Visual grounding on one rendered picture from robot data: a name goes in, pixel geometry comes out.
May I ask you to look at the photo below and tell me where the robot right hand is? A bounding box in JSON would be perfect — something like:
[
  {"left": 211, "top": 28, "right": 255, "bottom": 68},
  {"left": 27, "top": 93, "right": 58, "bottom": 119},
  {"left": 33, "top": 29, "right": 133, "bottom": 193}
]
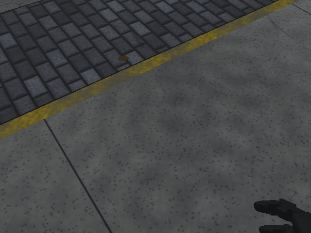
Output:
[{"left": 254, "top": 198, "right": 311, "bottom": 233}]

